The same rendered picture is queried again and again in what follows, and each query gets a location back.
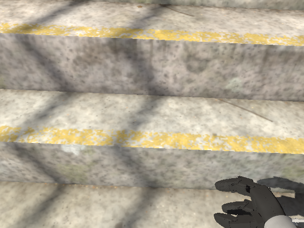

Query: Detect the right robot hand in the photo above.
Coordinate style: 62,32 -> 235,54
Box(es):
214,176 -> 286,228

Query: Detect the robot right forearm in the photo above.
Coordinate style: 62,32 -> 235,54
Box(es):
264,215 -> 301,228

